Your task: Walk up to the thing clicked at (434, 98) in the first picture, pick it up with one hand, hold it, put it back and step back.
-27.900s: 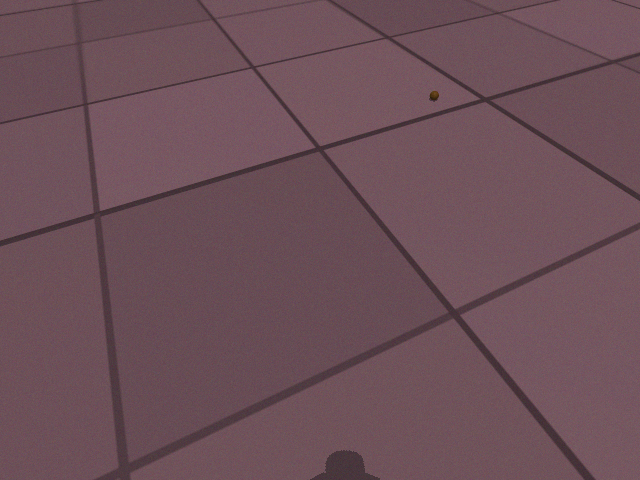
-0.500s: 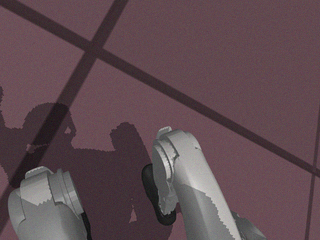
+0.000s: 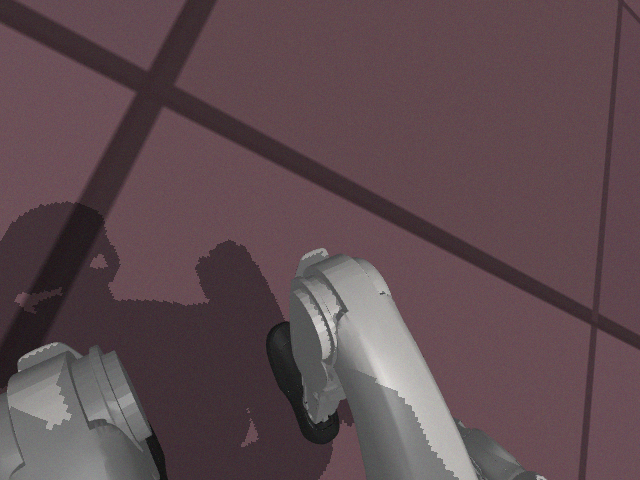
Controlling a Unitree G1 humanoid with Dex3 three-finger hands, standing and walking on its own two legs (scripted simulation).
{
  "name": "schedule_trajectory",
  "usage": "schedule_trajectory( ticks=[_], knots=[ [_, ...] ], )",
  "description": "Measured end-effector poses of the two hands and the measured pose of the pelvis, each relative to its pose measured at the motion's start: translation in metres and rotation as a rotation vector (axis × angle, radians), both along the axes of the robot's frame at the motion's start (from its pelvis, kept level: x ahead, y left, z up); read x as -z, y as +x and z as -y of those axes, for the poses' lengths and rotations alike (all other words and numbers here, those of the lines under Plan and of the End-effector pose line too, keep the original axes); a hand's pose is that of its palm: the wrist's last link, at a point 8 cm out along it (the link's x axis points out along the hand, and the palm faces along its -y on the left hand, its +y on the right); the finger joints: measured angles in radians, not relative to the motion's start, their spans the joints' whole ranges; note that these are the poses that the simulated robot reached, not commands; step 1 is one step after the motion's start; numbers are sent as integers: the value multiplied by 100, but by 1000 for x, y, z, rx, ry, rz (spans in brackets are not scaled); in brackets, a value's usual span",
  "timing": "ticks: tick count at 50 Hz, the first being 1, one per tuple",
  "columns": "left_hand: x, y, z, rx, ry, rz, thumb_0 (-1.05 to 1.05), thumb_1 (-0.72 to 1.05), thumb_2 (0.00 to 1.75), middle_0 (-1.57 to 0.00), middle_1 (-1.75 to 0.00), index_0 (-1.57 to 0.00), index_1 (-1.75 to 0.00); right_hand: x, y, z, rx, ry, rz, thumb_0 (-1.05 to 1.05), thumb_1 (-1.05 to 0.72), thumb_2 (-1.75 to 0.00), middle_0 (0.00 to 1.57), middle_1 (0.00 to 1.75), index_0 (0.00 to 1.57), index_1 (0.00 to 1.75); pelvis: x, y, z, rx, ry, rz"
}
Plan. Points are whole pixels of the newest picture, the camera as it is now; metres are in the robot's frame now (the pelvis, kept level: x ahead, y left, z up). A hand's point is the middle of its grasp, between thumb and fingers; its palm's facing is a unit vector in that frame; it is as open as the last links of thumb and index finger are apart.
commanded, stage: rest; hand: left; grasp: from above
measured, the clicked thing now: out of the picture +0.48 +0.31 -0.26
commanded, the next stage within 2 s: open in 0.28 s
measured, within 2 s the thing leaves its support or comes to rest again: rests again in 0.42 s
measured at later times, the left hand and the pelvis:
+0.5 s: hand out of the picture +0.46 +0.31 -0.25, palm faces -0.45 -0.16 -0.88, open 7.3 cm; pelvis +0.00 +0.00 +0.00, yaw -1 degrees
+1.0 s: hand out of the picture +0.46 +0.31 -0.25, palm faces -0.47 -0.16 -0.87, open 12.6 cm; pelvis +0.00 +0.00 +0.00, yaw -1 degrees
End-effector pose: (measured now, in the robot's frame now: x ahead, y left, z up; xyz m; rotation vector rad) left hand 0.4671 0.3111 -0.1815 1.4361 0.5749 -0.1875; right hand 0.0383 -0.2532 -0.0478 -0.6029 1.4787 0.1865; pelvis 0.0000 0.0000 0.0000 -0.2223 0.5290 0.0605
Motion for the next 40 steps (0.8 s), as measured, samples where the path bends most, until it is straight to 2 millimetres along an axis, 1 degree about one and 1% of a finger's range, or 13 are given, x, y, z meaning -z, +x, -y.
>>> schedule_trajectory(
  ticks=[10,18,24,29,34,40],
  knots=[
    [3,2,3,-8,4,18,-1,33,29,-78,-63,-91,-54,-2,-1,-2,-14,14,-11,0,-91,-90,20,30,20,30,-1,0,0,8,-6,2],
    [4,0,1,-17,4,5,-1,33,29,-77,-64,-90,-54,-3,2,-4,-25,18,4,0,-91,-90,20,30,20,30,-1,-1,-1,9,-11,10],
    [9,-2,-1,-22,-3,-3,-1,34,30,-75,-65,-88,-56,-6,1,-5,-34,12,5,0,-91,-90,20,30,20,30,-1,-2,-2,9,-16,15],
    [10,-2,-3,-12,3,0,0,28,37,-66,-68,-77,-59,-8,1,-5,-45,13,-8,0,-91,-90,20,30,20,30,-1,-1,-2,10,-18,15],
    [7,4,-5,-14,5,31,0,13,47,-55,-73,-63,-65,-9,3,-5,-50,9,-5,0,-90,-90,20,30,20,30,-2,-1,-3,11,-23,14],
    [5,2,-5,-20,10,15,0,-3,59,-43,-78,-49,-73,-9,4,-5,-47,15,4,0,-90,-90,20,30,20,30,-2,-1,-3,10,-24,11]
  ],
)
